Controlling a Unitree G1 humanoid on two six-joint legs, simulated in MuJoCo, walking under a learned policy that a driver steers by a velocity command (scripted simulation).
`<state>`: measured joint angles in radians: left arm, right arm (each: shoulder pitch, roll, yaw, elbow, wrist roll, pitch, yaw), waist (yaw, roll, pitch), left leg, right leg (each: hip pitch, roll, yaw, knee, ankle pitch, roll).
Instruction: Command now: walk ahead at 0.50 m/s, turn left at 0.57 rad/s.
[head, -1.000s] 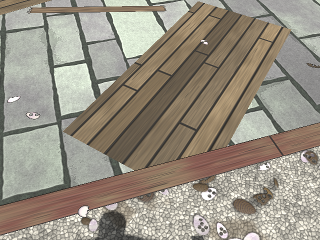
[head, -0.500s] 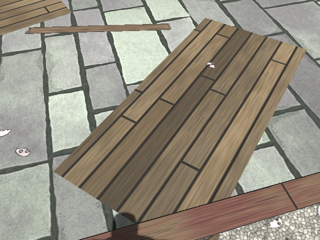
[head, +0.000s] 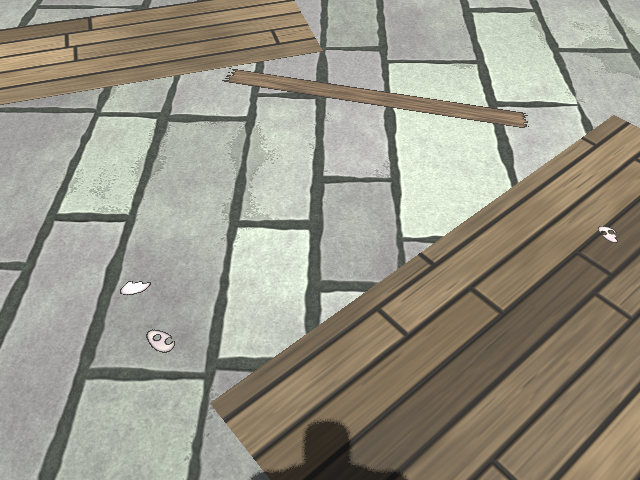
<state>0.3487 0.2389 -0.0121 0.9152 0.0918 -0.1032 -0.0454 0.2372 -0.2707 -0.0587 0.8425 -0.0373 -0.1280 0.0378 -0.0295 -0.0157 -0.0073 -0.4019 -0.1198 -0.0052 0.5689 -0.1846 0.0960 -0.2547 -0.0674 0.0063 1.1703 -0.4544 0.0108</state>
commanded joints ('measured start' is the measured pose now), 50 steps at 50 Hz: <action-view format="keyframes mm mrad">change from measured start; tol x64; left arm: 1 -118 53 -3 -137 5 -23 46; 50 -245 31 60 -425 -112 167 58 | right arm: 1 124 -39 7 17 7 -19 10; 50 -44 -194 -36 -122 44 158 -137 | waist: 1 -3 49 -4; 50 47 211 -94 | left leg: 1 188 290 -466 -295 14 235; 13 -325 19 -234 562 423 47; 16 -725 36 -223 1107 -385 -118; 22 70 165 22 629 150 -211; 26 -559 224 -112 -78 464 -181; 34 981 532 -163 96 1563 56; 40 217 624 -247 -307 174 173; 50 33 461 88 -255 -142 26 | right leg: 1 -362 -54 114 30 51 -37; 12 317 114 -105 -322 300 8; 15 406 -412 787 -725 1128 -586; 31 -464 62 388 -266 -142 -202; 37 -886 67 103 948 -387 99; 50 -167 41 -78 -217 291 45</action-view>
